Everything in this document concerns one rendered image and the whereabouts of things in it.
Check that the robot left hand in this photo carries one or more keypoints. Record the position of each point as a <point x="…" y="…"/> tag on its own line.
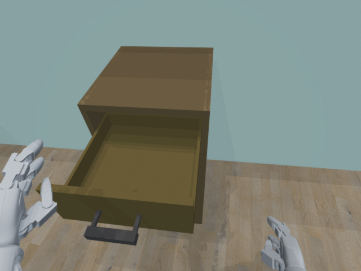
<point x="18" y="174"/>

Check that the robot right hand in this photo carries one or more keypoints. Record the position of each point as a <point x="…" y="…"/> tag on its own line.
<point x="288" y="252"/>

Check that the left robot forearm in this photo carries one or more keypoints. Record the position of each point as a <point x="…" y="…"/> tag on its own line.
<point x="11" y="257"/>

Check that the handle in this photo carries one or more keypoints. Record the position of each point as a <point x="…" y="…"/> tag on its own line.
<point x="96" y="233"/>

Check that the cabinet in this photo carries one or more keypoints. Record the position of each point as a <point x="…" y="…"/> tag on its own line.
<point x="173" y="81"/>

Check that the drawer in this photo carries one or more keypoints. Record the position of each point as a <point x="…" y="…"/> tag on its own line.
<point x="136" y="164"/>

